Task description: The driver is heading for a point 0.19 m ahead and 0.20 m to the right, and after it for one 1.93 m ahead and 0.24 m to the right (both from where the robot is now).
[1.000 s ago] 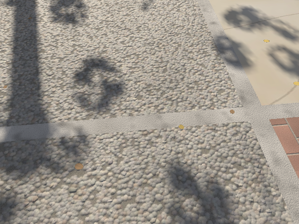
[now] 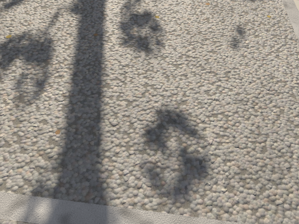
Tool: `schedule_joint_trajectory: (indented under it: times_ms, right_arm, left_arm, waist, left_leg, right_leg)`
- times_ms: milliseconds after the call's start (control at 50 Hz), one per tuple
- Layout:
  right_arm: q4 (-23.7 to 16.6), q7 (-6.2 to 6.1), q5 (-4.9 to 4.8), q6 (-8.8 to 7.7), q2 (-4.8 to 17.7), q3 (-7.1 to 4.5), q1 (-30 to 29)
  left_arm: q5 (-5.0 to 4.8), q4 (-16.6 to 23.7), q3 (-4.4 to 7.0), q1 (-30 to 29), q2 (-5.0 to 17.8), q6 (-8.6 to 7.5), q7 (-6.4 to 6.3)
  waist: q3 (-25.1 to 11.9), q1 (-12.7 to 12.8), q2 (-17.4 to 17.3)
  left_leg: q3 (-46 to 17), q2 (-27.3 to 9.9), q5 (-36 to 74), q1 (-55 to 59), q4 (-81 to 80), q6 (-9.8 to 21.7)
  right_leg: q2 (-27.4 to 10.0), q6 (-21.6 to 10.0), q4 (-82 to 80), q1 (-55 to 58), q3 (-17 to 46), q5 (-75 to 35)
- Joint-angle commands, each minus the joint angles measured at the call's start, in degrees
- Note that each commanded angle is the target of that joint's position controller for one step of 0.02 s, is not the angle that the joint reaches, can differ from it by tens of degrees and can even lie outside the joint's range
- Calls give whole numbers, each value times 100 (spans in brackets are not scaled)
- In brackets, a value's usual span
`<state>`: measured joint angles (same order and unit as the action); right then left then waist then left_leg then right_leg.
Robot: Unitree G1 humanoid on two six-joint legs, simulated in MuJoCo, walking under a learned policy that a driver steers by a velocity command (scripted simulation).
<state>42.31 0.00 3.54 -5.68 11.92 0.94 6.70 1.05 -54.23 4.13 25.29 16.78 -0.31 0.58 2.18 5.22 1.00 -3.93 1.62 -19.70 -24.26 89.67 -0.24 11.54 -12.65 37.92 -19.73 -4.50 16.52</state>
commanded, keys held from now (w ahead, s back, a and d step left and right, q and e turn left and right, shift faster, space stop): w+e+shift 0.06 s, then e+shift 0.30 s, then shift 0.04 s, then q+shift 0.60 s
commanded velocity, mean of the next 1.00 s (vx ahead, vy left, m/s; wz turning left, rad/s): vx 0.29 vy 0.00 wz -0.16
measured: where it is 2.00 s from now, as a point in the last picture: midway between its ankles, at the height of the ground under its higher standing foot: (181, 178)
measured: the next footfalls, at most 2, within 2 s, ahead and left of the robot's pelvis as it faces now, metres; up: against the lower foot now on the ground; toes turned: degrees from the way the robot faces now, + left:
left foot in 0.26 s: +0.45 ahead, +0.19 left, +0.00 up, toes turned -21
right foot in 0.58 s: +0.39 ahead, -0.08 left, +0.00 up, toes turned -24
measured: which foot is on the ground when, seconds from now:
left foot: up 0.00-0.24, down 0.26-0.58, up 0.60-0.90, down 0.92-1.00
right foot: down 0.00-0.24, up 0.26-0.56, down 0.58-0.92, up 0.94-1.00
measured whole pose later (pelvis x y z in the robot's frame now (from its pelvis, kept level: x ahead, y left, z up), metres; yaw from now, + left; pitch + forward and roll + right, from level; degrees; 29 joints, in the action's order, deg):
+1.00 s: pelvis +0.38 +0.10 +0.01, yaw -6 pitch +2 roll -2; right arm 37.1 0.5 0.9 1.0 17.1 -4.8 14.4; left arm 0.2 -38.8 5.2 4.0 16.2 1.4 -2.4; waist 1.7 -2.0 2.0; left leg 1.0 0.1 -18.8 -23.3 39.8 3.0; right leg -3.8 3.6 61.5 -28.8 -1.2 30.3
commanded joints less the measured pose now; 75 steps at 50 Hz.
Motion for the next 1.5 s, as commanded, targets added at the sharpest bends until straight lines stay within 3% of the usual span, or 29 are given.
schedule_joint_trajectory:
  times_ms: [20, 160, 180, 200, 220, 240, 260, 280, 300, 340, 400, 560, 580, 600, 620, 660, 740, 900, 920, 940, 960, 980, 1020, 1140, 1240, 1320, 1360, 1480, 1500]
  right_arm:
    - [-719, 71, 178, 29, 858, -42, 54]
    - [-1156, 38, -227, 88, 436, 155, -1106]
    - [-1144, -5, -214, 57, 523, 120, -1008]
    - [-1460, -103, -487, -155, 750, -148, -1427]
    - [-1360, -172, -568, -221, 1003, -281, -964]
    - [-1048, -223, -463, -251, 1245, -410, 314]
    - [-821, -241, -325, -174, 1517, -456, 1358]
    - [-826, -168, -139, -83, 1722, -500, 1491]
    - [-934, -160, -184, 22, 1536, -560, 854]
    - [-1017, -219, -256, 207, 704, -388, 57]
    - [-712, -157, -283, 218, 831, -475, -309]
    - [-151, 105, -587, 148, 1081, -488, -213]
    - [-99, 132, -527, 141, 918, -416, 1]
    - [-169, 184, -348, 135, 703, -331, 303]
    - [-193, 135, -453, 199, 830, -375, 697]
    - [-188, 8, -608, 423, 1464, -642, 609]
    - [-137, -199, -487, 807, 1010, -656, 1070]
    - [-589, 120, -450, 814, 897, -713, 1184]
    - [-556, 52, -383, 798, 1179, -831, 1341]
    - [-739, -74, -335, 747, 2145, -1067, 1409]
    - [-926, 5, -129, 604, 2169, -1013, 1499]
    - [-930, 58, -108, 495, 2051, -993, 1365]
    - [-1029, -51, -435, 513, 1645, -894, 710]
    - [-1260, -297, -419, 683, 1345, -756, 382]
    - [-1086, -170, -171, 642, 738, -430, 148]
    - [-867, -23, -236, 555, 1630, -682, 538]
    - [-756, -77, -320, 426, 1535, -673, 712]
    - [-673, -48, -411, 118, 1334, -720, 652]
    - [-582, -6, 6, 178, 1337, -690, 854]
  left_arm:
    - [28, 580, 91, -370, 689, -320, -110]
    - [-162, 419, 303, 242, 951, -349, 40]
    - [-144, 421, 325, 307, 938, -301, 36]
    - [-570, 572, 148, 400, 233, -272, -85]
    - [-540, 679, 148, -24, 466, -253, -135]
    - [-407, 979, 183, -588, 603, -245, -177]
    - [-87, 1246, -10, -429, -116, -217, -216]
    - [-192, 1520, -54, 613, 40, -268, -166]
    - [-343, 1519, -11, 713, 414, -165, -162]
    - [-354, 1682, 120, -254, 641, 55, -241]
    - [-297, 2063, 52, -670, 189, 200, -201]
    - [-37, 2016, -83, -992, 258, 27, -75]
    - [19, 2119, -25, -1089, 499, 25, -122]
    - [139, 2343, 78, -1117, 1096, 66, -221]
    - [157, 2331, 170, -1177, 1251, 148, -256]
    - [60, 2307, 109, -1407, 925, 154, -258]
    - [7, 2337, 25, -2389, 509, 43, -299]
    - [-265, 1950, 226, -2272, 526, 45, -312]
    - [-230, 1805, 209, -1927, 313, 76, -274]
    - [19, 2091, 126, -2005, 18, 112, -247]
    - [36, 2338, 147, -2729, 202, 65, -273]
    - [-85, 2321, 196, -2857, 363, 42, -306]
    - [-41, 2126, 257, -2634, 441, 24, -405]
    - [-70, 1780, 182, -2177, 283, 3, -312]
    - [-113, 1576, 33, -1895, 131, 70, -191]
    - [-336, 1778, 120, -2002, 671, -14, -86]
    - [-393, 1843, 111, -2106, 635, -125, -52]
    - [-358, 1904, 17, -1907, 287, -310, 87]
    - [171, 1949, 48, -1999, 454, -110, 324]
  waist:
    - [559, -881, -877]
    - [-38, 65, 30]
    - [-215, 90, 199]
    - [-448, 10, -123]
    - [-714, -504, -12]
    - [-1431, -1177, 337]
    - [-2505, -1266, -467]
    - [-3592, -729, -2025]
    - [-3303, -581, -1938]
    - [-1532, -563, -831]
    - [-513, -271, -774]
    - [-1071, -107, -526]
    - [-1010, -145, -414]
    - [-1301, -329, 556]
    - [-1557, -321, 1597]
    - [-962, -247, 1197]
    - [-558, -748, 778]
    - [-921, -830, 520]
    - [-625, -798, -318]
    - [-286, -608, -2528]
    - [-870, -998, -2048]
    - [-876, -1000, -1323]
    - [-711, -635, -665]
    - [-1128, -526, -624]
    - [-1006, -617, -822]
    - [-271, -1021, -1198]
    - [62, -1074, -969]
    - [-217, -926, -568]
    - [-356, -910, -389]
  left_leg:
    - [-366, -631, -26, -2008, -1193, -222]
    - [610, -24, 2343, 294, -5484, -283]
    - [545, 138, 2300, 457, -5805, -238]
    - [36, 417, 2294, 1140, -6556, -306]
    - [145, 323, 2737, 1675, -6876, -256]
    - [-206, -289, 3202, 3010, -6503, 6]
    - [-1412, -1890, 5222, 4546, -5631, 441]
    - [-3901, -3324, 5623, 5502, -5917, 1438]
    - [-4134, -3214, 3568, 4951, -6254, 1678]
    - [-1945, -2315, 3185, 3201, -6539, 1242]
    - [-666, -1764, 3461, 1177, -7172, 1103]
    - [-128, -1205, 2821, 373, -6664, 938]
    - [-125, -904, 1952, 58, -6389, 579]
    - [153, -386, -245, -497, -5399, 83]
    - [471, -177, -1800, -942, -4230, -156]
    - [317, -367, -1542, -1398, -2414, -257]
    - [455, -566, -499, -987, -2176, -526]
    - [1058, -307, 837, 825, -5449, 123]
    - [495, -356, 1891, 1190, -6171, 408]
    - [-2067, -1843, 4082, 1872, -6639, 1286]
    - [-3043, -2244, 3924, 1923, -6971, 2123]
    - [-2706, -2087, 3184, 1985, -7056, 1980]
    - [-2066, -1611, 2579, 1848, -6887, 1392]
    - [-1495, -1212, 2726, 1896, -6684, 1135]
    - [-1040, -1150, 2018, 1112, -6848, 1193]
    - [-1958, -1604, -2060, 1133, -7772, 1402]
    - [-2454, -1988, -2403, 1924, -7914, 1412]
    - [-1357, -2008, -1167, 2637, -8046, 1125]
    - [-713, -1788, -1279, 2142, -8143, 974]
  right_leg:
    - [-1980, -1005, -3006, 141, 4222, 1592]
    - [-749, 105, -1628, 173, 2132, -3767]
    - [-695, 270, -1252, 509, 2225, -3913]
    - [-664, 552, -864, 324, 2905, -2758]
    - [-635, 756, -356, 394, 2785, -2780]
    - [-485, 1045, 1008, -69, 2531, -2460]
    - [-114, 1294, 2799, -992, 1811, 1646]
    - [-186, 1485, 4178, -1877, 1722, 2597]
    - [-944, 1636, 4918, -2306, 1593, 1909]
    - [-1326, 1802, 4905, -2656, 923, 1114]
    - [-1669, 1716, 3441, -1804, 724, 1070]
    - [-1071, 1121, -1025, 1405, 494, -1688]
    - [-1368, 974, -1276, 1898, 730, -2101]
    - [-2777, 521, -1135, 2521, 1905, -3950]
    - [-3769, -355, -1443, 2239, 2501, -3560]
    - [-3328, -368, -1811, 1511, 2092, -2114]
    - [-2912, 93, -1992, 546, 817, -1903]
    - [-3017, 722, -742, 636, -86, -1494]
    - [-2559, 1142, 255, 53, -463, -468]
    - [-1616, 1805, 2407, -1900, -728, 2012]
    - [-1083, 1778, 3450, -2467, 571, 2421]
    - [-1133, 1599, 3716, -2609, 890, 1980]
    - [-1316, 1486, 3383, -2631, 1091, 981]
    - [-1117, 1707, 2159, -1982, 979, -51]
    - [-1572, 1721, 957, -536, 781, -122]
    - [-1383, 1349, 865, -1068, 403, 526]
    - [-1562, 1099, 920, -2080, 702, 746]
    - [-1945, 888, 967, -2399, 610, 478]
    - [-1520, 925, 589, -1572, 165, 518]
Velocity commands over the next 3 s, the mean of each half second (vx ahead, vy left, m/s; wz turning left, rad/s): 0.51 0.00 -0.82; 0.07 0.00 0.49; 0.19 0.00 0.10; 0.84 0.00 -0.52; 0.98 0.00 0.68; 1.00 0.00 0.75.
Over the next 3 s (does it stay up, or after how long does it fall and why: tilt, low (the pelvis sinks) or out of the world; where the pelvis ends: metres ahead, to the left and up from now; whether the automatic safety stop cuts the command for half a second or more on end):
stays up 1.65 -0.24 0.00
